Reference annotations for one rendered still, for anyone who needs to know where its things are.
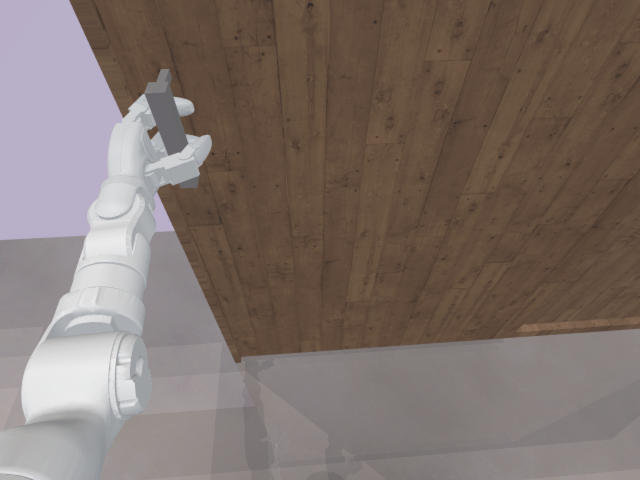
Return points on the wardrobe door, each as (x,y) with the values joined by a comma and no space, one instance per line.
(393,172)
(605,285)

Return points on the left robot forearm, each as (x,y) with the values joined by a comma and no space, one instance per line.
(111,275)

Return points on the handle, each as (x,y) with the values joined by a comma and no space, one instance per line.
(163,107)

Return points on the robot left upper arm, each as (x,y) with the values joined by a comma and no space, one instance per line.
(79,392)

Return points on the robot left hand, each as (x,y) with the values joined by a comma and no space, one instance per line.
(131,151)

